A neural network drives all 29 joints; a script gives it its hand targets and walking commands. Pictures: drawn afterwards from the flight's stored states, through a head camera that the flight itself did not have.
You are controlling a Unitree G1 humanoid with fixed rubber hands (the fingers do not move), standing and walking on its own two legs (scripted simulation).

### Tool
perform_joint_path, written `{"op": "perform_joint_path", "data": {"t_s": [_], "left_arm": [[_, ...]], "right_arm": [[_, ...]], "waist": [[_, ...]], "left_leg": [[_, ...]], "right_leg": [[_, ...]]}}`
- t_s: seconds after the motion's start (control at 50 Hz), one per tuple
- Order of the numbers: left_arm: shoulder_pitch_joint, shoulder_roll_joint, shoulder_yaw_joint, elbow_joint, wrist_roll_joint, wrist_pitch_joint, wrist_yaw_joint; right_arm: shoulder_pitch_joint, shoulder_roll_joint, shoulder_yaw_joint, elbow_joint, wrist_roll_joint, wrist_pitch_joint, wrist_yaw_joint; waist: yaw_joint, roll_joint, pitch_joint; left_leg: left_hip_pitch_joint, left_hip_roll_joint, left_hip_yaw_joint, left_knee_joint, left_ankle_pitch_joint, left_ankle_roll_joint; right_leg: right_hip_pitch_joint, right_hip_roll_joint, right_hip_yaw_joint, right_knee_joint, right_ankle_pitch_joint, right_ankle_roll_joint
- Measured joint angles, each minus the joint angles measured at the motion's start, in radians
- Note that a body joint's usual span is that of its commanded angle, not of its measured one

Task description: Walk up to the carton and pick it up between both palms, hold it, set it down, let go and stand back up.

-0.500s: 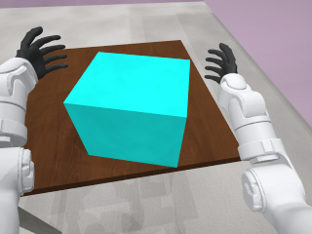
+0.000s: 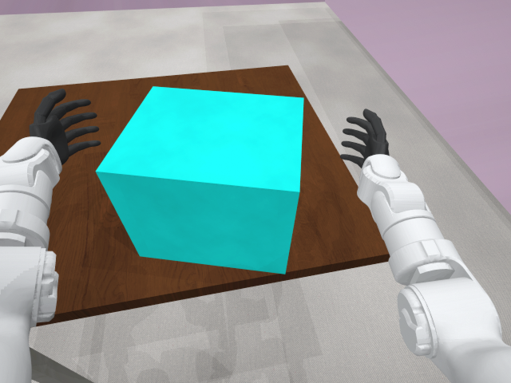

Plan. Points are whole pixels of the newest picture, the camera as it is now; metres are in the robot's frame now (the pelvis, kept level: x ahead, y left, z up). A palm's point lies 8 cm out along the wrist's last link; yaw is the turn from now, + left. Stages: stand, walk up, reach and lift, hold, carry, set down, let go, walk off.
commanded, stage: reach and lift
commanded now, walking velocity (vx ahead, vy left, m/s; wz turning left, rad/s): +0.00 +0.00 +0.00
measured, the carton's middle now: (218, 179) +0.45 +0.03 +0.07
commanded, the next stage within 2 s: none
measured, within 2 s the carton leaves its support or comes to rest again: neither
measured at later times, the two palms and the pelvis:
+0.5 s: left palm (88, 166) +0.47 +0.24 +0.12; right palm (355, 170) +0.41 -0.21 +0.10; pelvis +0.02 +0.00 +0.00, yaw +0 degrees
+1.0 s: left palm (98, 152) +0.46 +0.21 +0.15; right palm (341, 158) +0.41 -0.17 +0.14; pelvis +0.00 +0.00 +0.00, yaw +0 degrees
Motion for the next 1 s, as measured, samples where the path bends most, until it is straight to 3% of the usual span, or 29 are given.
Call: {"op": "perform_joint_path", "data": {"t_s": [0.2,0.48,0.74,1.0], "left_arm": [[0.027,-0.021,-0.056,0.027,-0.046,-0.136,0.004],[0.082,-0.089,-0.056,0.028,0.02,-0.158,0.013],[0.11,-0.092,-0.056,0.012,0.016,-0.158,0.035],[0.024,-0.147,-0.057,0.039,0.034,-0.157,0.046]], "right_arm": [[0.029,0.0,0.012,0.022,0.0,-0.117,0.034],[0.087,0.001,0.09,0.042,0.041,-0.221,0.036],[0.1,0.014,0.107,0.042,0.058,-0.226,0.028],[-0.014,0.07,0.107,0.091,0.058,-0.194,0.019]], "waist": [[0.0,-0.001,-0.058],[0.0,-0.001,-0.107],[0.0,-0.001,-0.128],[0.0,-0.001,-0.128]], "left_leg": [[-0.126,0.0,-0.001,0.006,0.012,0.0],[-0.165,0.0,-0.002,0.006,-0.003,0.0],[-0.165,0.0,-0.002,0.011,0.001,0.0],[-0.166,0.0,-0.002,0.012,0.01,0.002]], "right_leg": [[-0.122,0.0,-0.001,0.0,0.013,0.0],[-0.162,0.0,-0.002,0.0,0.001,0.001],[-0.16,-0.001,-0.002,0.0,0.008,0.006],[-0.16,-0.001,-0.002,0.0,0.015,0.006]]}}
